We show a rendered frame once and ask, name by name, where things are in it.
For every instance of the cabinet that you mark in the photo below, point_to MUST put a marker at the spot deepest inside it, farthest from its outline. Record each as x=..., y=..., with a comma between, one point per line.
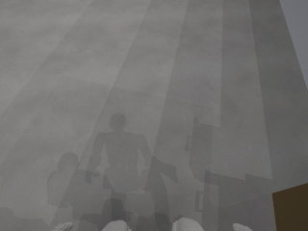
x=291, y=208

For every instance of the right robot thigh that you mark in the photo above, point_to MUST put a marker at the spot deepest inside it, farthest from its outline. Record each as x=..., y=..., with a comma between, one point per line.
x=186, y=224

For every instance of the robot thigh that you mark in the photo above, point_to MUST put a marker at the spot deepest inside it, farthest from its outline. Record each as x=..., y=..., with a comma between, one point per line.
x=117, y=225
x=186, y=224

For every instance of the left robot thigh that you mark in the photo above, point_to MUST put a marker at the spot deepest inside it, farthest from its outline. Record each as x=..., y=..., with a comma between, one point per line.
x=117, y=225

